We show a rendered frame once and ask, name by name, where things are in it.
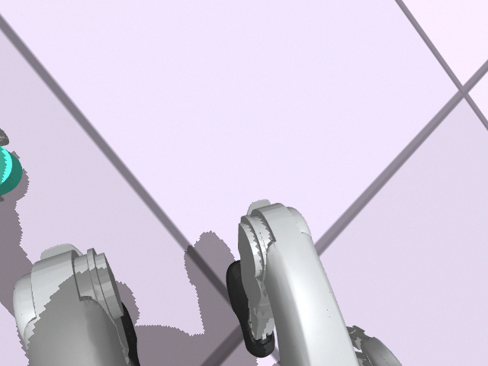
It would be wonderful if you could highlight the tin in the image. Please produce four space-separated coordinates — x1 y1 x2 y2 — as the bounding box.
0 146 23 195

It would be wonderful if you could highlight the right robot hand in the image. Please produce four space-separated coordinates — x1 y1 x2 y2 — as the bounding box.
346 326 402 366

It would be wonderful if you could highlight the right robot foot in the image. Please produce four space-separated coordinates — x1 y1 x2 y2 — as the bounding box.
226 260 275 358

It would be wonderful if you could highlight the left robot foot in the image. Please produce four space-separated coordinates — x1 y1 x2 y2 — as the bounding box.
120 302 140 366

